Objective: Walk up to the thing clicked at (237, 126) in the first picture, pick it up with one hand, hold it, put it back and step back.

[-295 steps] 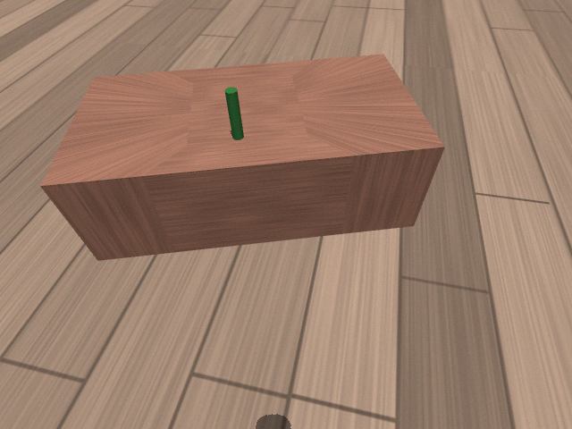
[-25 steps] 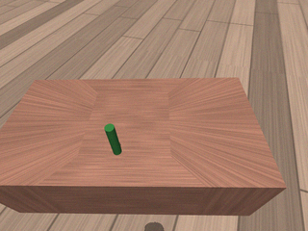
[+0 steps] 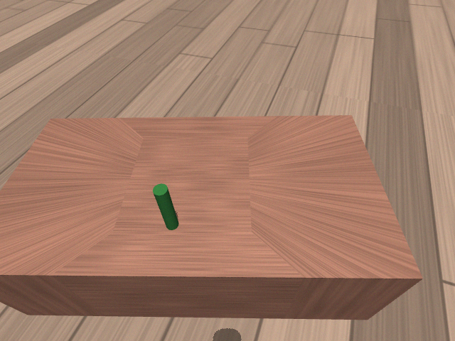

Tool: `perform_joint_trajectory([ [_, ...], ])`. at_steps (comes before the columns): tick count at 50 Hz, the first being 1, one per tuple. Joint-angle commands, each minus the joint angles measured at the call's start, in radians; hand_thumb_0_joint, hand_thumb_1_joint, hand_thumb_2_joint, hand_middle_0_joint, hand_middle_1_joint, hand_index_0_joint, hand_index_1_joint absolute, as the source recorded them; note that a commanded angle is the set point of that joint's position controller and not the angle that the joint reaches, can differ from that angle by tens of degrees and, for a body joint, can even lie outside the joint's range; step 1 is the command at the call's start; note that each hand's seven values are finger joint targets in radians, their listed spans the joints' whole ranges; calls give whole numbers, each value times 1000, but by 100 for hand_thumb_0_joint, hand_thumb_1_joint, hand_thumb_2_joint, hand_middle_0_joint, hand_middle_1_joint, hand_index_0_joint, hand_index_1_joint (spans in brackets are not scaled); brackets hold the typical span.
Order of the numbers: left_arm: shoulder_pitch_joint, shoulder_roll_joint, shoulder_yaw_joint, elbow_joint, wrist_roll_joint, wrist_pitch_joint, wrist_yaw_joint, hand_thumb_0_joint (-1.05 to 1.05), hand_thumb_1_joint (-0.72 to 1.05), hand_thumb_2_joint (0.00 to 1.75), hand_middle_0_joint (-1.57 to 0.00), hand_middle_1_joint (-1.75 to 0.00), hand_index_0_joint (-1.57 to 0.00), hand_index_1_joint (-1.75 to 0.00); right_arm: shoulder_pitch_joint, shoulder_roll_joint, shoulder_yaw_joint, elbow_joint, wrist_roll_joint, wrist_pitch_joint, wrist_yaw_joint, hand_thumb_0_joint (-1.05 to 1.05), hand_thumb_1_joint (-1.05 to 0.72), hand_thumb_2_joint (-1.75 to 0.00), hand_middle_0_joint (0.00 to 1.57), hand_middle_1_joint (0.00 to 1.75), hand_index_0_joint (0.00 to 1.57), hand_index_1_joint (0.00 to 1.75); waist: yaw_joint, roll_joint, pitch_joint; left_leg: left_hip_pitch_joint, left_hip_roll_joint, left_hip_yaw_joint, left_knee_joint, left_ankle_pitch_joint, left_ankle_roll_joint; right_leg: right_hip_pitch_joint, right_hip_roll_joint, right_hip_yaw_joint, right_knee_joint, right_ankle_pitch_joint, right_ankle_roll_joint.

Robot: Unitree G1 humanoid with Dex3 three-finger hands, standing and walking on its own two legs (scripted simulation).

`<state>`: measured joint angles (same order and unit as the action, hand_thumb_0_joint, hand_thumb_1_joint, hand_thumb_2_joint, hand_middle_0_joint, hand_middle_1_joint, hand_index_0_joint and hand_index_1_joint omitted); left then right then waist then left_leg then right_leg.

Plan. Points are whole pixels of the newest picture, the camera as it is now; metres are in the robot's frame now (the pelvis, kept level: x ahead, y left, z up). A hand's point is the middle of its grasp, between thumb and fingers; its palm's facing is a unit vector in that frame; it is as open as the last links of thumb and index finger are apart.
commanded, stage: stand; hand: left
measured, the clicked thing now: (166, 208) +0.53 +0.22 -0.24
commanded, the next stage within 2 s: go down in 0.86 s
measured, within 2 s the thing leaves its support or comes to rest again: neither
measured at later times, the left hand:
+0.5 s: hand out of the picture +0.08 +0.25 -0.15, palm faces -0.02 -0.94 -0.35, open 7.4 cm
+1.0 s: hand out of the picture +0.08 +0.25 -0.15, palm faces -0.01 -0.94 -0.34, open 7.5 cm
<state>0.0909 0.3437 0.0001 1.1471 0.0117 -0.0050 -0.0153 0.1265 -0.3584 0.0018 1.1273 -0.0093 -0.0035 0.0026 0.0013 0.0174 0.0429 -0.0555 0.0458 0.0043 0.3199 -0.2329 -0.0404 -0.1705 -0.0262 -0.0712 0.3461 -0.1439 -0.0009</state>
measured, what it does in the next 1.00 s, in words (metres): stands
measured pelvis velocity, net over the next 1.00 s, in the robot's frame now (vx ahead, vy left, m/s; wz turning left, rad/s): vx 0.00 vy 0.00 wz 0.00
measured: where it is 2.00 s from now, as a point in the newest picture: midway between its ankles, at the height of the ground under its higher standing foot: outside the picture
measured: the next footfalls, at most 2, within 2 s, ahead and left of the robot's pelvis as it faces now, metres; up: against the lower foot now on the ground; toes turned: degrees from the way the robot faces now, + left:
none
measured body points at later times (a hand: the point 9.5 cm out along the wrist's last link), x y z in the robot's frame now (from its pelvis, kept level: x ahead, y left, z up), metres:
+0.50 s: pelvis +0.00 +0.00 +0.00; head +0.01 -0.01 +0.45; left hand +0.08 +0.30 -0.13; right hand +0.07 -0.30 -0.14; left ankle -0.04 +0.14 -0.75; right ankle +0.03 -0.12 -0.75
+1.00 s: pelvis +0.00 +0.00 +0.00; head +0.01 -0.01 +0.45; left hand +0.08 +0.30 -0.13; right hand +0.07 -0.30 -0.14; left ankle -0.04 +0.14 -0.75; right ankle +0.03 -0.12 -0.75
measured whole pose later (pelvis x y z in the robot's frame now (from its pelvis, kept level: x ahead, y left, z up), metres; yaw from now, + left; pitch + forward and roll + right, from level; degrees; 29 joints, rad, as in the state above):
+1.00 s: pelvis +0.00 +0.00 +0.00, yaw +0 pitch -2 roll +0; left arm 0.10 0.34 0.00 1.12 -0.01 0.00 -0.01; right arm 0.14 -0.35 0.00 1.09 0.01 -0.01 -0.01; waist 0.00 0.02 0.04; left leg -0.06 0.04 0.00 0.33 -0.23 -0.04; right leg -0.18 -0.03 -0.07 0.36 -0.15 0.00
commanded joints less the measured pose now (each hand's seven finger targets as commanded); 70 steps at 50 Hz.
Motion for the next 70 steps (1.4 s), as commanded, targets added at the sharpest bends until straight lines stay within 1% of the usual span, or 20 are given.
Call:
perform_joint_trajectory([
  [1,-45,220,44,-61,-2,-25,18,0,90,90,-20,-30,-20,-30,-21,-205,-37,-56,-4,-22,-10,0,-90,-90,20,30,20,30,3,-14,-69,-91,96,-68,-72,110,46,107,-119,118,-47,116,-16],
  [7,-42,220,43,-61,-5,-25,18,0,90,90,-20,-30,-20,-30,-19,-209,-37,-56,-3,-24,-12,0,-90,-90,20,30,20,30,2,-14,-85,-62,100,-64,-61,178,43,117,-125,117,-34,188,-19],
  [21,-45,224,43,-58,-3,-24,21,0,90,90,-20,-30,-20,-30,-23,-208,-39,-58,-4,-18,-12,0,-90,-90,20,30,20,30,3,-29,-55,-79,95,-64,-70,106,48,90,-118,115,-55,89,-16],
  [39,-35,218,43,-65,-4,-27,20,0,90,90,-20,-30,-20,-30,-20,-207,-39,-63,-4,-21,-12,0,-90,-90,20,30,20,30,4,-8,-81,-65,99,-61,-65,167,46,119,-125,117,-39,195,-20],
  [47,-36,222,45,-59,-3,-25,20,0,90,90,-20,-30,-20,-30,-13,-202,-38,-62,-5,-21,-12,0,-90,-90,20,30,20,30,3,-22,-56,-75,98,-63,-79,123,48,104,-120,114,-49,137,-15],
  [48,-32,219,45,-59,-4,-24,18,0,82,82,-15,-22,-18,-22,-13,-202,-37,-63,-5,-21,-12,0,-82,-82,12,22,12,22,4,-13,-49,-76,98,-63,-84,113,48,99,-119,114,-49,122,-15],
  [49,-383,9,7,-410,-88,-99,27,0,74,74,-7,-14,-10,-14,-364,-19,-6,-414,98,-139,-30,0,-74,-74,4,14,5,14,-43,22,-41,-206,-53,43,34,50,37,-40,2,24,18,9,-3],
  [50,-385,118,37,-472,-87,-99,44,0,66,66,-2,-6,-2,-6,-332,-76,-14,-470,93,-169,-42,0,-66,-66,4,6,5,6,-34,8,-68,-182,-55,39,32,-1,42,-6,-4,29,7,-50,-2],
  [52,-126,235,91,-205,-73,-8,58,0,50,50,-4,0,-2,-1,-189,-199,-96,-291,97,-136,-70,0,-50,-50,5,5,5,5,-12,-31,-41,-271,-58,39,86,-5,38,-39,5,21,42,-68,0],
  [53,-160,259,118,-206,-65,17,56,0,42,42,-5,0,-4,-2,-193,-205,-120,-288,91,-135,-73,0,-42,-42,5,5,5,5,-4,-65,-85,-301,-52,30,130,19,44,-48,8,24,83,-31,1],
  [55,-223,205,113,-266,-49,29,49,0,26,26,-5,0,-4,-2,-218,-166,-133,-307,68,-154,-70,0,-26,-26,5,5,5,5,-2,-4,-241,-313,-55,22,177,52,43,-27,2,33,160,33,1],
  [56,-131,226,153,-281,-27,54,42,0,18,20,-6,-2,-5,-3,-115,-178,-175,-337,54,-150,-67,0,-18,-21,5,5,5,5,-3,3,-311,-310,-58,23,195,90,44,-19,5,32,179,72,-2],
  [57,6,217,176,-237,-15,91,28,0,17,18,-6,-1,-5,-2,54,-177,-210,-310,46,-139,-59,0,-10,-20,5,5,5,5,-22,-25,-306,-311,-62,27,201,115,46,-20,10,29,182,103,-1],
  [58,34,181,154,-244,-18,121,18,0,15,16,-6,-1,-6,-2,82,-144,-191,-299,52,-132,-53,0,-2,-18,5,5,5,5,-17,-39,-271,-312,-64,29,189,128,45,-30,13,23,171,116,0],
  [60,-26,230,174,-414,-9,161,9,0,5,13,-6,-1,-6,-1,26,-151,-199,-441,59,-130,-48,0,9,-15,5,5,5,5,-16,-36,-315,-268,-72,31,170,157,47,-11,7,22,140,136,3],
  [61,33,204,170,-369,-8,194,0,0,1,11,-7,-1,-7,-1,73,-110,-177,-397,61,-112,-39,0,14,-14,5,5,5,5,-13,-32,-272,-290,-76,36,169,142,49,-32,7,18,136,115,2],
  [63,-25,155,137,-445,-11,231,-14,0,-12,9,-8,-2,-7,-2,20,-79,-155,-457,64,-102,-27,0,22,-12,5,5,5,5,-17,-35,-226,-323,-74,35,178,89,50,-96,10,15,143,53,0],
  [66,-126,188,156,-539,0,245,-7,0,-30,8,-8,-3,-7,-4,-66,-100,-168,-534,54,-117,-30,0,31,-10,5,5,5,5,-7,-52,-207,-381,-68,29,210,-26,55,-159,5,19,160,-68,0],
  [67,-73,182,165,-510,0,252,-4,0,-35,7,-8,-3,-7,-4,-12,-95,-176,-485,51,-116,-32,0,34,-9,5,5,5,5,-12,-46,-192,-399,-69,30,209,-68,56,-156,1,23,159,-107,2],
  [70,-82,187,173,-642,-2,248,10,0,-50,5,-9,-4,-8,-5,-51,-118,-181,-569,44,-144,-44,0,41,-7,5,5,5,5,-9,-16,-245,-393,-58,15,214,-53,51,-142,7,22,180,-89,0],
])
